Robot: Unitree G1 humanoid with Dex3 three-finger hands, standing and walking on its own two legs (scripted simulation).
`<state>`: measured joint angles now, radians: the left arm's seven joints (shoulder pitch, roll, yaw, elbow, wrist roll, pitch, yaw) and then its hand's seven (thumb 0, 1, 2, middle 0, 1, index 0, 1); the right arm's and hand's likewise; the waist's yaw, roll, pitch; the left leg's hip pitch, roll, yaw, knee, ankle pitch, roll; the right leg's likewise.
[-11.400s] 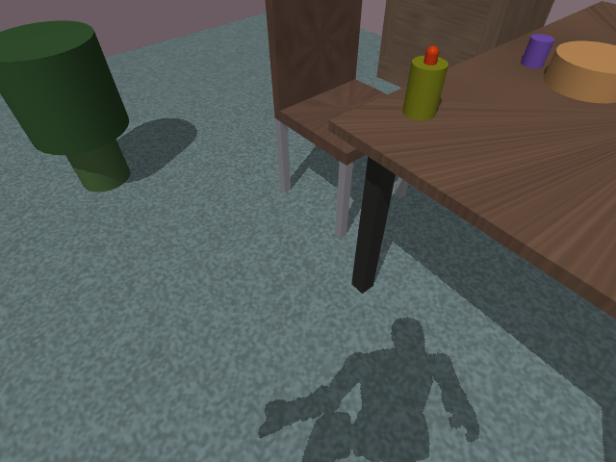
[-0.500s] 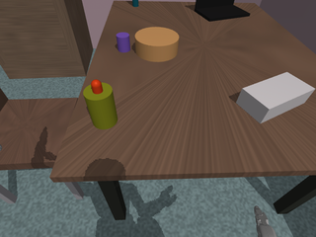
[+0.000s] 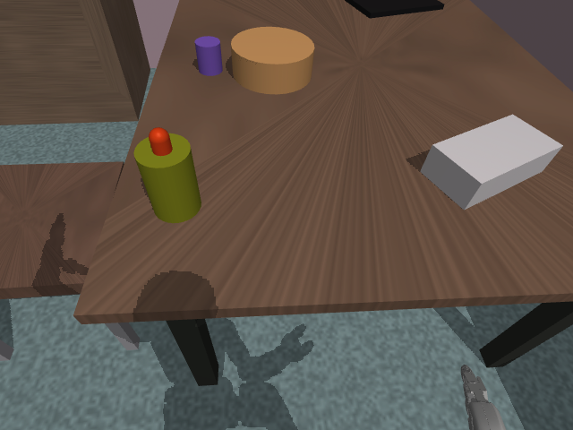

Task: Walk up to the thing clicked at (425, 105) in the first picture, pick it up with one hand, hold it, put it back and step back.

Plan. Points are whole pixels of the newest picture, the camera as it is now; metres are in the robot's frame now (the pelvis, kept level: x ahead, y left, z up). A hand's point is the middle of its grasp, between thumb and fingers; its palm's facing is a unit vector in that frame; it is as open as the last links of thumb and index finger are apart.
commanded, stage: go down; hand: left
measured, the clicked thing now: (168, 171) +0.54 +0.19 +0.06
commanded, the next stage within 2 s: approach in 0.64 s
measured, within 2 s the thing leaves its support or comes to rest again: neither
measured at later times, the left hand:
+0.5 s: hand out of the picture +0.41 +0.38 +0.17, palm faces +0.17 -0.99 +0.01, open 17.5 cm
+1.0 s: hand out of the picture +0.42 +0.37 +0.14, palm faces +0.15 -0.99 +0.01, open 17.5 cm
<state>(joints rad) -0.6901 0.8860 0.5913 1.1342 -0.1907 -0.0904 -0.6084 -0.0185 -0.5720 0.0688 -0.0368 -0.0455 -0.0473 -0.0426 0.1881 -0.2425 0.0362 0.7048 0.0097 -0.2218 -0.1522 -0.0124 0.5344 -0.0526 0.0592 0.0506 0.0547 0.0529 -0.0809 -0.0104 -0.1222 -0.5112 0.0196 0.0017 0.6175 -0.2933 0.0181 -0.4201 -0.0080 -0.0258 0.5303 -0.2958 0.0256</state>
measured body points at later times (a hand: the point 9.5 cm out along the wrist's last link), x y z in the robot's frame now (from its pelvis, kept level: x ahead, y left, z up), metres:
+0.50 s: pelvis +0.01 +0.01 -0.01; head +0.06 +0.04 +0.44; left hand +0.39 +0.44 +0.17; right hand +0.16 -0.25 -0.07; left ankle +0.00 +0.10 -0.73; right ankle -0.03 -0.14 -0.73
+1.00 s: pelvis +0.00 +0.01 -0.02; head +0.06 +0.04 +0.43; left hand +0.41 +0.42 +0.14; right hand +0.15 -0.24 -0.08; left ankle +0.00 +0.10 -0.73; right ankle -0.03 -0.14 -0.73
